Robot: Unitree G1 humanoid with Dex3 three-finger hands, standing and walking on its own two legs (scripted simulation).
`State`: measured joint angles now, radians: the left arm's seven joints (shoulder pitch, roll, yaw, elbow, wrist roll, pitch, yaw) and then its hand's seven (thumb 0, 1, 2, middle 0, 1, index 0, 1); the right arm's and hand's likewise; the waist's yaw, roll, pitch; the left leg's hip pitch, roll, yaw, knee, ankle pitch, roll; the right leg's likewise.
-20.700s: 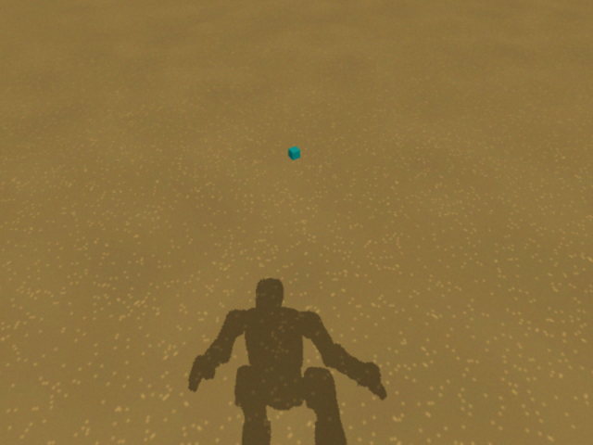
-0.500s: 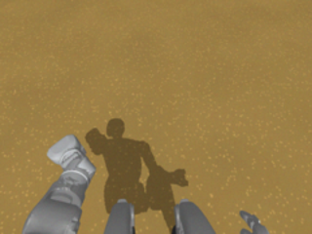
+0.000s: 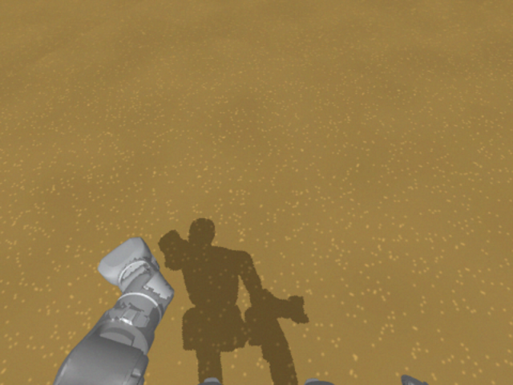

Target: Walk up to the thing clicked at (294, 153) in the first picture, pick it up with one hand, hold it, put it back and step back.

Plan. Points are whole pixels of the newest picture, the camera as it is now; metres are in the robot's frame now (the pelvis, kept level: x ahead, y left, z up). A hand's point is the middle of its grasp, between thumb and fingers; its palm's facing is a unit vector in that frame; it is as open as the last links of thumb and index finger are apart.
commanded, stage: lift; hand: left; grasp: from above
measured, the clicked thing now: (142, 285) +0.33 +0.24 -0.14
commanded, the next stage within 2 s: hold in 0.12 s
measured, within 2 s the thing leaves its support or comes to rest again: rests again in 1.76 s
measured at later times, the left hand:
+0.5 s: hand (132, 275) +0.31 +0.22 -0.04, palm faces -0.31 -0.33 -0.89, open 5.7 cm
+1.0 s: hand (124, 277) +0.30 +0.23 -0.02, palm faces -0.28 -0.33 -0.90, open 6.3 cm
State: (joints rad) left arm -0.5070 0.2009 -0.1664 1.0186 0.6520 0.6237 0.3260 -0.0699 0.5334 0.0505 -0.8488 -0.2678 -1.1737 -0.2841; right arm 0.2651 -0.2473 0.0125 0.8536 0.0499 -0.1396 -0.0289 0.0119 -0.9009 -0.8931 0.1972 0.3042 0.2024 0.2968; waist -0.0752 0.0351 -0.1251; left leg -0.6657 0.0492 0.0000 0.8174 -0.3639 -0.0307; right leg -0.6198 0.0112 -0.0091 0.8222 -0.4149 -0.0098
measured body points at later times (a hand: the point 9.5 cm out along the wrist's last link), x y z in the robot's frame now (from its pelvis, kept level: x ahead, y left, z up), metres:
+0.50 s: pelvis +0.00 +0.01 +0.02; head +0.02 -0.01 +0.47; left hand +0.33 +0.24 +0.01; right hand +0.11 -0.24 -0.10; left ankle +0.02 +0.14 -0.70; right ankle -0.01 -0.11 -0.70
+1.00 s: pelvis +0.00 +0.01 +0.03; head +0.01 -0.01 +0.48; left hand +0.31 +0.24 +0.03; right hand +0.13 -0.23 -0.09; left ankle +0.02 +0.14 -0.70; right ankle -0.01 -0.11 -0.70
